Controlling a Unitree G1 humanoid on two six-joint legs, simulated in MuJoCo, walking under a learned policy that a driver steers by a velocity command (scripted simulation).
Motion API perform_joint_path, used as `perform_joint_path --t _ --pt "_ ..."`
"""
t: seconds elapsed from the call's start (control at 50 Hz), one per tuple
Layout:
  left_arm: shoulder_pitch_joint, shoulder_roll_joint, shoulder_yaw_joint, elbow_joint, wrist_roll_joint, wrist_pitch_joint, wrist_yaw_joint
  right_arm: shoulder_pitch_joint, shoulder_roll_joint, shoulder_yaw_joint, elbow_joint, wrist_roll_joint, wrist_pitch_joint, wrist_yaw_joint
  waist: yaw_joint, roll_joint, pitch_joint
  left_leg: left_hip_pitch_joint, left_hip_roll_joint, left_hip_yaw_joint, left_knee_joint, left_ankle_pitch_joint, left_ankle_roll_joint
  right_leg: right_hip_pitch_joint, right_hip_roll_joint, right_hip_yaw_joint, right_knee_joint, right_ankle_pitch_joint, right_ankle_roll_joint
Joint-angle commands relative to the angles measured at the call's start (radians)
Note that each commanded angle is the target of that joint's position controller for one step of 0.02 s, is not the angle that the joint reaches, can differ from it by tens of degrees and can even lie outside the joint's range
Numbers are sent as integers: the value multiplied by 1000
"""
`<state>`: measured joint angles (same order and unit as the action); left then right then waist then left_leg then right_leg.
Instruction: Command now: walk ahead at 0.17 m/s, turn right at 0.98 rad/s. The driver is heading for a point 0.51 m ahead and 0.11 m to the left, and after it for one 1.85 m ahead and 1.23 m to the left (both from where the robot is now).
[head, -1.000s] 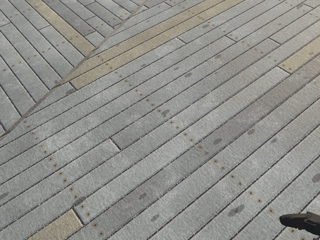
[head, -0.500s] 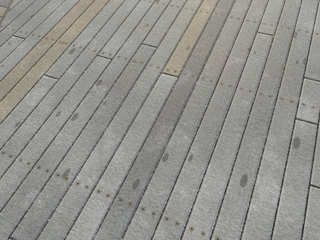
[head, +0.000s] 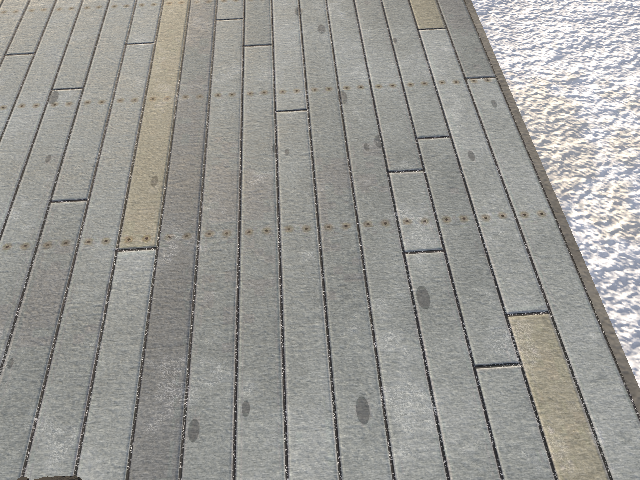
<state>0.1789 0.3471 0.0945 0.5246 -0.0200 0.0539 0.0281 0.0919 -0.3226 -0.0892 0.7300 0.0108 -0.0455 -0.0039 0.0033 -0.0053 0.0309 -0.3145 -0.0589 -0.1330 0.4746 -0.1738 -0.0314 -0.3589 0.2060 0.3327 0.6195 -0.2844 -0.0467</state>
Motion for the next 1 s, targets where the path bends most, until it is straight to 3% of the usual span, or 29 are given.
perform_joint_path --t 0.02,0.04,0.06,0.1,0.14,0.18,0.22,0.28,0.32,0.34,0.36,0.38,0.4,0.44,0.46,0.54,0.62,0.66,0.68,0.7,0.72,0.74,0.76,0.78,0.8,0.84,0.88,0.94,1.0 --pt "18 61 11 -117 -8 -18 -9 59 -212 -50 -61 -52 -13 -2 18 256 -101 290 431 -472 -229 -81 232 -341 -27 -93 314 -349 10" --pt "-3 147 32 -110 3 -26 -13 -8 -167 -47 -84 -46 -17 -7 24 227 -28 230 456 -453 -228 -76 264 -393 -147 -126 427 -255 51" --pt "-2 184 46 -83 2 -21 -15 -44 -109 -30 -99 -33 -10 -20 17 164 -8 201 389 -320 -213 -80 236 -379 -180 -149 472 -179 73" --pt "18 140 37 -59 12 -9 -16 -26 -96 -19 -97 -16 9 -37 4 106 -10 201 314 -186 -194 24 210 -371 -192 -194 574 -110 104" --pt "-30 70 6 -76 11 -19 -19 47 -110 -14 -69 -19 16 -34 -27 78 -21 196 289 -115 -183 259 240 -336 -192 -236 538 -112 117" --pt "-59 16 -19 -80 17 -32 -16 83 -115 -10 -44 -19 22 -22 -38 101 -70 234 273 -72 -148 422 255 -271 -184 -236 415 -134 126" --pt "-56 -35 -44 -58 34 -39 -17 37 -85 8 -38 -11 22 -2 -13 135 -110 171 224 -12 -131 438 229 -73 -208 -275 188 -118 127" --pt "-67 23 -21 -37 23 -43 -10 72 -158 -10 -24 18 29 15 -15 181 -84 153 218 -64 -90 447 219 68 -150 -329 -69 9 127" --pt "-40 72 -2 -30 15 -44 2 87 -175 -16 -26 39 24 14 4 175 -92 114 208 -119 -45 381 171 220 -170 -288 -274 182 72" --pt "-1 121 11 -33 23 -41 15 91 -137 -4 -39 26 13 15 11 115 -151 37 176 -108 17 240 117 363 -285 -215 -235 364 30" --pt "26 186 26 -33 51 -27 31 131 -62 17 -55 10 -2 22 -6 -90 -226 -160 98 -12 164 -49 48 540 -482 -86 -125 683 -87" --pt "60 152 28 -2 55 -16 25 126 -66 20 -55 23 -4 20 31 -238 -256 -238 48 100 308 -384 2 506 -588 6 -164 740 -207" --pt "64 98 12 -7 58 -20 20 113 -124 -4 -53 31 10 15 57 -216 -209 -306 64 105 540 -505 -33 474 -612 17 -194 765 -254" --pt "-36 46 -3 -10 38 -33 21 156 -114 -20 -37 30 52 0 0 -163 -136 -339 108 89 681 -430 -64 372 -540 -125 -219 657 -194" --pt "-79 48 1 -4 26 -41 20 158 -95 -17 -42 24 71 -6 -16 -166 -99 -325 124 100 652 -370 -76 314 -519 -178 -241 607 -170" --pt "-129 62 17 19 33 -52 21 106 -37 1 -108 16 94 8 -17 -159 -87 -204 147 155 471 -210 -71 217 -492 -321 -266 504 -147" --pt "-113 104 37 47 9 -61 4 102 -74 -14 -156 16 108 39 -9 -154 -111 -92 126 211 280 -145 -10 233 -540 -362 -209 469 -120" --pt "-114 92 38 63 -11 -66 -5 158 -87 -32 -150 16 116 38 -45 -119 -115 36 83 243 135 -39 36 181 -522 -422 -97 366 -54" --pt "-57 59 33 89 -7 -69 -14 214 -128 -53 -139 9 114 24 -60 -20 -124 162 65 192 49 80 80 98 -463 -476 50 247 6" --pt "-57 11 17 56 35 -68 -18 262 -281 -95 -160 8 105 0 -59 315 -107 340 298 -189 -46 537 206 -200 -320 -548 404 -215 113" --pt "-152 4 6 0 48 -69 -9 244 -312 -86 -194 -34 73 11 -77 356 -192 346 440 -508 -113 502 411 -370 -180 -335 617 -452 136" --pt "-191 52 15 5 33 -69 -3 230 -261 -73 -197 -34 49 21 -104 208 -199 352 421 -434 -139 390 402 -395 -206 -250 679 -401 116" --pt "-198 56 16 8 22 -74 2 202 -232 -64 -187 -18 37 14 -75 166 -156 317 370 -367 -134 311 353 -397 -218 -230 656 -316 90" --pt "-177 65 21 28 29 -76 10 153 -204 -56 -191 4 40 4 -45 95 -131 288 325 -315 -130 253 303 -392 -237 -221 600 -236 83" --pt "-165 80 27 34 35 -75 14 96 -185 -46 -204 15 50 -8 -17 97 -118 238 296 -276 -128 249 274 -353 -242 -215 540 -174 84" --pt "-112 70 26 61 25 -87 -12 113 -166 -37 -209 19 56 -22 -8 104 -170 207 239 -278 -191 -197 262 -276 -222 -230 442 -55 83" --pt "-139 59 21 62 13 -104 -32 129 -183 -38 -213 18 48 -26 -24 137 -124 170 234 -341 -256 -436 267 -264 -193 -241 306 -24 92" --pt "-199 33 11 60 18 -122 -31 122 -192 -43 -213 6 50 -36 -32 133 -40 138 184 -319 -215 -262 255 -233 -156 -226 124 -4 102" --pt "-148 31 5 95 19 -124 -38 108 -174 -36 -216 1 61 -33 -33 168 -87 124 174 -264 -137 -77 241 -129 -160 -255 40 39 111"
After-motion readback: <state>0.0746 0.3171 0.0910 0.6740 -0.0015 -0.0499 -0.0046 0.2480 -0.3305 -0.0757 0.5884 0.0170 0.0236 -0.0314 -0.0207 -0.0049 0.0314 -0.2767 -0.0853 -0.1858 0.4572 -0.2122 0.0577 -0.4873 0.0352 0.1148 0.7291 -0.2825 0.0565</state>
